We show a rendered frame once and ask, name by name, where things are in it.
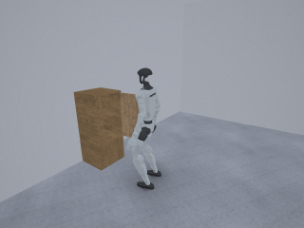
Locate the right robot upper arm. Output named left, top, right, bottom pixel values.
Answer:
left=152, top=86, right=161, bottom=109

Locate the humanoid robot torso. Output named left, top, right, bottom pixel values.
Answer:
left=139, top=88, right=156, bottom=135

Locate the robot left forearm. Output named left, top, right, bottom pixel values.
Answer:
left=132, top=112, right=144, bottom=139

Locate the robot right forearm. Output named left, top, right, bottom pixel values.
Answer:
left=152, top=107, right=160, bottom=122

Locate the robot left hand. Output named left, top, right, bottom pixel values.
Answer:
left=126, top=138, right=137, bottom=155

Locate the cupboard door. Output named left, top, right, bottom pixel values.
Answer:
left=120, top=92, right=142, bottom=138

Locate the left robot upper arm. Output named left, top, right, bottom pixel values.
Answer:
left=135, top=90, right=147, bottom=119

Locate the robot left thigh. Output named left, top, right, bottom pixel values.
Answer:
left=131, top=128, right=148, bottom=162

